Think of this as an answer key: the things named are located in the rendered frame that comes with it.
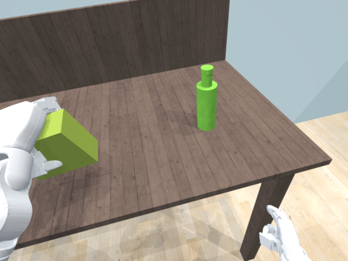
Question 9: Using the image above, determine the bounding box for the robot left forearm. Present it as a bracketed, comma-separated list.
[0, 147, 34, 261]

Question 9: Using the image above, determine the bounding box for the right robot hand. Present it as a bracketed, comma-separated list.
[259, 205, 301, 253]

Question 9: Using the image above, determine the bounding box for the left robot hand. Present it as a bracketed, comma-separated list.
[0, 96, 63, 178]

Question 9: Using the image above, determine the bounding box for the robot right forearm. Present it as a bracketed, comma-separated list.
[279, 243, 311, 261]

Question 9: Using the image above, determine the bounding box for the sponge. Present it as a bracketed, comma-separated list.
[30, 109, 98, 180]

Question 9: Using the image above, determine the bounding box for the table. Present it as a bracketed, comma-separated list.
[0, 0, 332, 261]

